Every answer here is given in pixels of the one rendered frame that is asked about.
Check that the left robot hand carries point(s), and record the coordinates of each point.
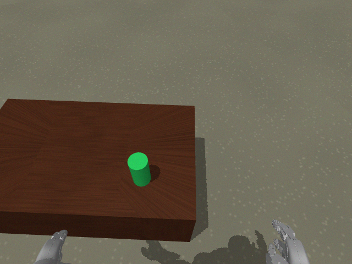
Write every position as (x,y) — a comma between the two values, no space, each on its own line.
(52,248)

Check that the can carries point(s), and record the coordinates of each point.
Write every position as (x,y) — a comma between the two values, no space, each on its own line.
(139,168)

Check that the right robot hand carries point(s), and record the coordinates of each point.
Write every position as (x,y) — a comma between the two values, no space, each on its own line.
(293,251)

